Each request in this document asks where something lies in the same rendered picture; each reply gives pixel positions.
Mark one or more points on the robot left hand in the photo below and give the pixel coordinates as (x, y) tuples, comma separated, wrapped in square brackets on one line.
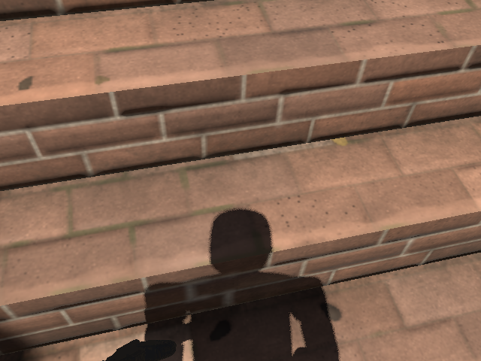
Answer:
[(151, 350)]

